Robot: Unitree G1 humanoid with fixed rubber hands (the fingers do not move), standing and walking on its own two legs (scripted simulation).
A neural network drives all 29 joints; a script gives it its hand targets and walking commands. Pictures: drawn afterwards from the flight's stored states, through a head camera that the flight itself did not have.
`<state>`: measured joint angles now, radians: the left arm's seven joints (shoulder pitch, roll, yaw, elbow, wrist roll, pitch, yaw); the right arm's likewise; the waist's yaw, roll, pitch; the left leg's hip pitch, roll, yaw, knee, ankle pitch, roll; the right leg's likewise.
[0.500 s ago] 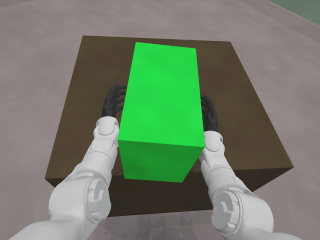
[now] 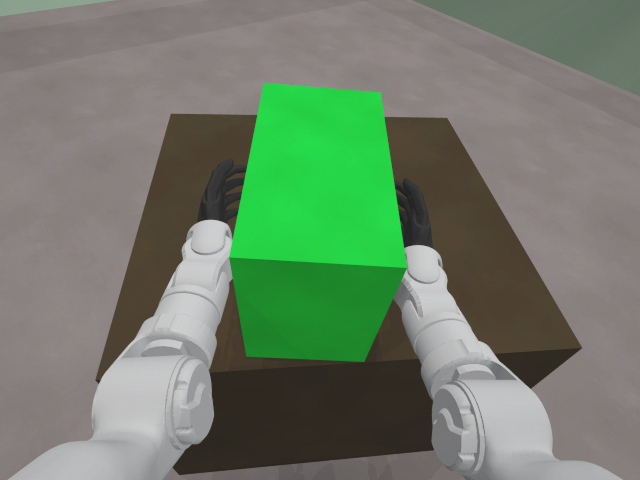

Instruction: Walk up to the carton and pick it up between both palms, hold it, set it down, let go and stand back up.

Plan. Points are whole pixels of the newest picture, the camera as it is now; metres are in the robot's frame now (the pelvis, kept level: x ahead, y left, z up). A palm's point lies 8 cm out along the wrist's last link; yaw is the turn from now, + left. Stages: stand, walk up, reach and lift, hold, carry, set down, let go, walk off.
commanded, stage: reach and lift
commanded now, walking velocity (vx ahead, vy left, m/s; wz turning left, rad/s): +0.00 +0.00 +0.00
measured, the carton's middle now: (314, 223) +0.45 +0.01 +0.06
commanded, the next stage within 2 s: hold in 1.90 s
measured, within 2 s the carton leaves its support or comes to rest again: neither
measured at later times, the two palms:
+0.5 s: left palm (214, 189) +0.38 +0.13 +0.18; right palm (443, 216) +0.37 -0.13 +0.17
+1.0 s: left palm (214, 181) +0.37 +0.13 +0.20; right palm (452, 213) +0.36 -0.13 +0.18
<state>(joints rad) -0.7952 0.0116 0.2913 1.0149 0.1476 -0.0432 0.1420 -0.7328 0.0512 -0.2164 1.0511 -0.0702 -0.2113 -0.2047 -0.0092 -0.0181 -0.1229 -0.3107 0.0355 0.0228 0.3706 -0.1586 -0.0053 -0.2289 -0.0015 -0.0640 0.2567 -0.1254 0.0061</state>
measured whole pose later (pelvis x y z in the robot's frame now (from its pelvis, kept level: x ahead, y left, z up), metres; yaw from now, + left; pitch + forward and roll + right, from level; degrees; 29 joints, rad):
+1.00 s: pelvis -0.02 +0.00 +0.00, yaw +1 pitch -5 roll -1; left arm -0.78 -0.06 0.31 0.34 0.30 0.68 0.10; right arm -0.77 -0.02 -0.04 0.65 0.24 0.33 -0.23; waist -0.11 -0.04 -0.01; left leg -0.13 0.03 0.00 0.39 -0.17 0.00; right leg -0.05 -0.01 -0.08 0.29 -0.15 0.01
